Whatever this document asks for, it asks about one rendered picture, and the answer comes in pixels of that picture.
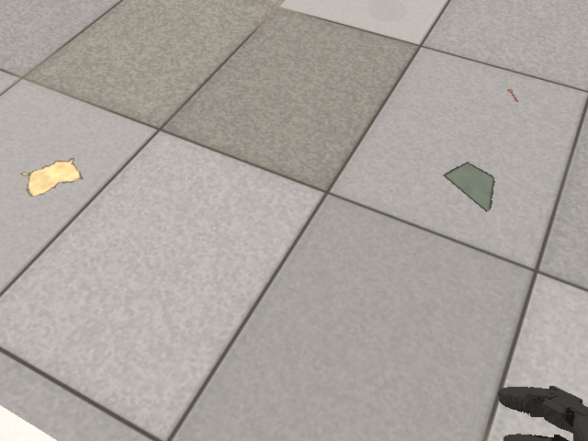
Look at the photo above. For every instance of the robot right hand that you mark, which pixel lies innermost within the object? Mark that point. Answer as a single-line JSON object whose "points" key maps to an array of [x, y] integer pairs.
{"points": [[557, 406]]}

